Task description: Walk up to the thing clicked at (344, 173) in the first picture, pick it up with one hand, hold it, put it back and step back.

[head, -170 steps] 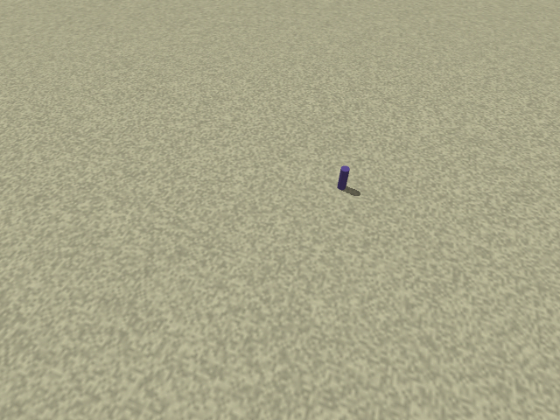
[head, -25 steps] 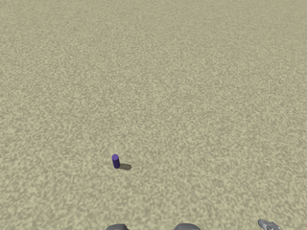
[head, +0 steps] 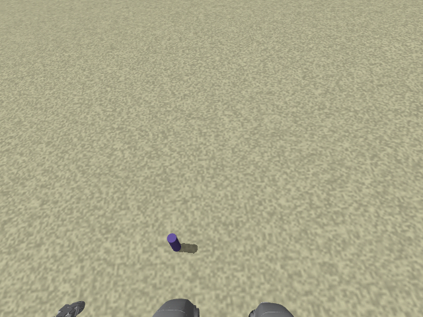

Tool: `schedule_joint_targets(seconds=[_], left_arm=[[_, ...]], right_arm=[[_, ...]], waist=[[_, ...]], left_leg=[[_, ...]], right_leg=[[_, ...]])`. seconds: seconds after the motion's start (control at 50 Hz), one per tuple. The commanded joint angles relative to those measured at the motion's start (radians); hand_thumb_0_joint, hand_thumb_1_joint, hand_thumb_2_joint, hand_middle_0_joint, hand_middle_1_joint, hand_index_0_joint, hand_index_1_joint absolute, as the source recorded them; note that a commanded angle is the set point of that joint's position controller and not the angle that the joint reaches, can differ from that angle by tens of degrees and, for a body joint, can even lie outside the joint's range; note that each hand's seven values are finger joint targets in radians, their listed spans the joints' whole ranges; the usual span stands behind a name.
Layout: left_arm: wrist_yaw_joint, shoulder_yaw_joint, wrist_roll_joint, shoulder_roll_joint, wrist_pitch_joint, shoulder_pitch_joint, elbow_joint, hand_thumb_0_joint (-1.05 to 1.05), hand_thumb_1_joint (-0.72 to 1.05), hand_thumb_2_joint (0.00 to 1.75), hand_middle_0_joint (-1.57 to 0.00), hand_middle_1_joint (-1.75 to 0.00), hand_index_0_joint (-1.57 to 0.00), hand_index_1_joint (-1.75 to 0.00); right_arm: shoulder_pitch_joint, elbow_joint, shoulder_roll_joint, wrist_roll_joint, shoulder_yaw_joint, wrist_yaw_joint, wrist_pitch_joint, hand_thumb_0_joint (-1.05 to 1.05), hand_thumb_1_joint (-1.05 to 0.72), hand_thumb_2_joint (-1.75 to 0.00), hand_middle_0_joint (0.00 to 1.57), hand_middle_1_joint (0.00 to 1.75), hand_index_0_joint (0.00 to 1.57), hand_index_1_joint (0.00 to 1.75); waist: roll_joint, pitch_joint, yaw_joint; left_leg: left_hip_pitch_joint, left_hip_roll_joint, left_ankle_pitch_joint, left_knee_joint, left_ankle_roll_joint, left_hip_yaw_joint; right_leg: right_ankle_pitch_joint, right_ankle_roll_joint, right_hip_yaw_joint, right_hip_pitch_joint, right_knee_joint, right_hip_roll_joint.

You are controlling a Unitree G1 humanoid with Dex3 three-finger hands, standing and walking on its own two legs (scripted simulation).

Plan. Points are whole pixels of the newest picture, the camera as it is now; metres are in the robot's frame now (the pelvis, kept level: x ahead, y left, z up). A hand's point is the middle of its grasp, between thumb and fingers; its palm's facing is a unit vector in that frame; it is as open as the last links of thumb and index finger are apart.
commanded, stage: walk up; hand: left
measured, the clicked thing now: (174, 242) +0.48 +0.24 -0.70
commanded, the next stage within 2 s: none
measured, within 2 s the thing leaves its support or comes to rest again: neither
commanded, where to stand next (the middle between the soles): +0.09 +0.01 m, yaw +1 degrees
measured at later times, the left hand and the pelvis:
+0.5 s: hand out of the picture +0.07 +0.29 -0.16, palm faces +0.00 -0.94 -0.33, open 7.4 cm; pelvis +0.03 +0.03 +0.00, yaw +1 degrees
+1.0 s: hand (93, 313) +0.14 +0.27 -0.14, palm faces +0.01 -0.94 -0.33, open 7.4 cm; pelvis +0.05 +0.02 +0.02, yaw +1 degrees
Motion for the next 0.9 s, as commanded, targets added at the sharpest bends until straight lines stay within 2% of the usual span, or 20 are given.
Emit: schedule_joint_targets(seconds=[0.0,0.04,0.1,0.14,0.16,0.18,0.2,0.22,0.24,0.26,0.3,0.36,0.4,0.44,0.46,0.52,0.6,0.64,0.76,0.88], left_arm=[[0.025,0.077,0.005,0.281,-0.012,0.040,-0.052,0.00,0.90,0.90,-0.20,-0.30,-0.20,-0.30],[0.026,0.069,0.012,0.266,-0.004,0.012,-0.060,0.00,0.90,0.90,-0.20,-0.30,-0.20,-0.30],[0.026,0.064,0.011,0.256,0.012,-0.013,-0.047,0.00,0.90,0.90,-0.20,-0.30,-0.20,-0.30],[0.023,0.061,-0.003,0.259,0.030,-0.064,-0.050,0.00,0.90,0.90,-0.20,-0.30,-0.20,-0.30],[0.021,0.053,-0.007,0.242,0.040,-0.065,-0.047,0.00,0.90,0.90,-0.20,-0.30,-0.20,-0.30],[0.021,0.044,-0.009,0.221,0.049,-0.087,-0.046,0.00,0.90,0.90,-0.20,-0.30,-0.20,-0.30],[0.020,0.033,-0.016,0.183,0.059,-0.070,-0.039,0.00,0.90,0.90,-0.20,-0.30,-0.20,-0.30],[0.020,0.027,-0.026,0.164,0.070,-0.031,-0.017,0.00,0.90,0.90,-0.20,-0.30,-0.20,-0.30],[0.026,0.045,-0.024,0.222,0.080,-0.004,0.026,0.00,0.90,0.90,-0.20,-0.30,-0.20,-0.30],[0.022,0.051,-0.017,0.239,0.081,-0.002,0.050,0.00,0.90,0.90,-0.20,-0.30,-0.20,-0.30],[0.013,0.051,-0.013,0.218,0.077,0.003,0.085,0.00,0.90,0.90,-0.20,-0.30,-0.20,-0.30],[0.018,0.042,-0.011,0.192,0.062,0.020,0.130,0.00,0.90,0.90,-0.20,-0.30,-0.20,-0.30],[0.026,0.042,0.003,0.211,0.050,-0.011,0.145,0.00,0.90,0.90,-0.20,-0.30,-0.20,-0.30],[0.018,0.032,0.005,0.224,0.052,-0.104,0.133,0.00,0.90,0.90,-0.20,-0.30,-0.20,-0.30],[0.014,0.029,0.003,0.224,0.055,-0.114,0.140,0.00,0.90,0.90,-0.20,-0.30,-0.20,-0.30],[0.012,0.021,-0.003,0.208,0.044,-0.098,0.177,0.00,0.90,0.90,-0.20,-0.30,-0.20,-0.30],[0.014,0.021,-0.001,0.224,0.032,-0.149,0.197,0.00,0.90,0.90,-0.20,-0.30,-0.20,-0.30],[0.016,0.020,-0.005,0.215,0.030,-0.148,0.205,0.00,0.90,0.90,-0.20,-0.30,-0.20,-0.30],[0.019,0.023,-0.008,0.205,0.038,-0.170,0.230,0.00,0.90,0.90,-0.20,-0.30,-0.20,-0.30],[0.020,0.023,-0.004,0.199,0.046,-0.194,0.245,0.00,0.90,0.90,-0.20,-0.30,-0.20,-0.30]], right_arm=[[0.101,-0.013,-0.172,-0.002,-0.056,-0.016,-0.018,0.00,-0.90,-0.90,0.20,0.30,0.20,0.30],[0.090,0.003,-0.148,-0.001,-0.047,-0.018,-0.019,0.00,-0.90,-0.90,0.20,0.30,0.20,0.30],[0.028,0.026,-0.138,-0.002,-0.047,-0.023,-0.026,0.00,-0.90,-0.90,0.20,0.30,0.20,0.30],[0.031,0.050,-0.137,-0.004,-0.050,-0.031,-0.030,0.00,-0.90,-0.90,0.20,0.30,0.20,0.30],[0.020,0.058,-0.157,-0.011,-0.057,-0.034,-0.033,0.00,-0.90,-0.90,0.20,0.30,0.20,0.30],[0.027,0.062,-0.177,-0.019,-0.062,-0.038,-0.036,0.00,-0.90,-0.90,0.20,0.30,0.20,0.30],[-0.007,0.056,-0.232,-0.029,-0.071,-0.040,-0.039,0.00,-0.90,-0.90,0.20,0.30,0.20,0.30],[-0.075,0.035,-0.258,-0.026,-0.064,-0.039,-0.046,0.00,-0.90,-0.90,0.20,0.30,0.20,0.30],[-0.152,0.027,-0.298,-0.015,-0.068,-0.035,-0.041,0.00,-0.90,-0.90,0.20,0.30,0.20,0.30],[-0.197,0.025,-0.277,-0.020,-0.064,-0.034,-0.037,0.00,-0.90,-0.90,0.20,0.30,0.20,0.30],[-0.197,0.037,-0.231,-0.024,-0.044,-0.035,-0.041,0.00,-0.90,-0.90,0.20,0.30,0.20,0.30],[-0.222,0.054,-0.215,-0.014,-0.036,-0.029,-0.038,0.00,-0.90,-0.90,0.20,0.30,0.20,0.30],[-0.205,0.064,-0.175,-0.003,-0.022,-0.029,-0.032,0.00,-0.90,-0.90,0.20,0.30,0.20,0.30],[-0.211,0.087,-0.177,-0.001,-0.020,-0.029,-0.026,0.00,-0.90,-0.90,0.20,0.30,0.20,0.30],[-0.236,0.096,-0.187,-0.002,-0.023,-0.030,-0.025,0.00,-0.90,-0.90,0.20,0.30,0.20,0.30],[-0.272,0.115,-0.182,-0.003,-0.014,-0.026,-0.029,0.00,-0.90,-0.90,0.20,0.30,0.20,0.30],[-0.250,0.160,-0.167,0.003,-0.011,-0.026,-0.034,0.00,-0.90,-0.90,0.20,0.30,0.20,0.30],[-0.258,0.175,-0.167,0.006,-0.009,-0.026,-0.035,0.00,-0.90,-0.90,0.20,0.30,0.20,0.30],[-0.277,0.210,-0.157,0.004,-0.009,-0.029,-0.030,0.00,-0.90,-0.90,0.20,0.30,0.20,0.30],[-0.306,0.231,-0.152,-0.001,-0.008,-0.031,-0.027,0.00,-0.90,-0.90,0.20,0.30,0.20,0.30]], waist=[[-0.235,-0.123,0.006],[-0.250,-0.124,0.000],[-0.256,-0.136,0.017],[-0.228,-0.143,-0.016],[-0.192,-0.134,-0.017],[-0.145,-0.125,-0.035],[0.003,-0.099,-0.012],[0.090,-0.091,0.026],[0.137,-0.068,0.023],[0.109,-0.043,0.035],[0.117,-0.073,0.033],[0.137,-0.153,0.047],[0.085,-0.187,0.034],[0.036,-0.128,-0.006],[0.028,-0.103,-0.003],[-0.005,-0.109,0.007],[-0.088,-0.133,-0.018],[-0.091,-0.155,-0.011],[-0.106,-0.166,-0.004],[-0.076,-0.150,0.000]], left_leg=[[-0.112,0.041,0.100,-0.041,-0.024,-0.043],[-0.030,0.040,0.142,-0.171,-0.037,-0.004],[0.054,0.028,0.224,-0.294,-0.050,0.024],[0.177,0.012,0.354,-0.407,-0.037,0.056],[0.224,0.009,0.391,-0.431,-0.024,0.039],[0.238,0.043,0.389,-0.473,-0.011,-0.011],[0.198,0.159,0.313,-0.565,0.016,-0.183],[0.057,0.292,0.100,-0.713,0.076,-0.392],[-0.095,0.339,-0.065,-0.763,0.154,-0.432],[-0.147,0.315,-0.106,-0.764,0.158,-0.416],[-0.056,0.230,-0.001,-0.716,0.105,-0.282],[0.045,0.196,0.243,-0.588,0.071,-0.199],[0.043,0.178,0.301,-0.556,0.035,-0.164],[0.059,0.138,0.058,-0.635,0.007,-0.156],[0.081,0.139,0.024,-0.650,0.002,-0.166],[0.111,0.141,0.111,-0.630,0.012,-0.159],[0.201,0.114,0.348,-0.585,-0.002,-0.094],[0.230,0.123,0.443,-0.583,0.000,-0.090],[0.252,0.130,0.518,-0.626,-0.011,-0.081],[0.242,0.129,0.492,-0.664,-0.018,-0.076]], right_leg=[[0.167,-0.179,0.221,0.143,-0.227,-0.200],[0.253,-0.173,0.150,0.077,-0.201,-0.183],[0.287,-0.163,0.117,0.041,-0.128,-0.175],[0.207,-0.139,0.111,-0.044,-0.068,-0.179],[0.123,-0.112,0.122,-0.112,-0.040,-0.168],[0.003,-0.080,0.122,-0.158,-0.020,-0.155],[-0.158,-0.042,0.086,-0.203,0.043,-0.081],[-0.281,-0.006,0.041,-0.108,0.122,0.002],[-0.335,-0.004,0.060,0.012,0.221,-0.006],[-0.324,-0.002,0.070,0.052,0.242,-0.015],[-0.271,-0.005,0.068,0.027,0.167,-0.010],[-0.118,0.001,0.028,0.113,-0.069,0.007],[-0.048,-0.006,0.089,0.185,-0.117,-0.031],[-0.185,-0.012,0.131,0.074,-0.143,-0.050],[-0.222,-0.010,0.128,0.027,-0.154,-0.047],[-0.162,-0.012,0.127,0.050,-0.204,-0.059],[-0.008,-0.010,0.149,0.062,-0.251,-0.096],[0.059,-0.002,0.133,0.093,-0.256,-0.097],[0.105,0.011,0.107,0.147,-0.271,-0.097],[0.089,0.016,0.098,0.174,-0.302,-0.095]])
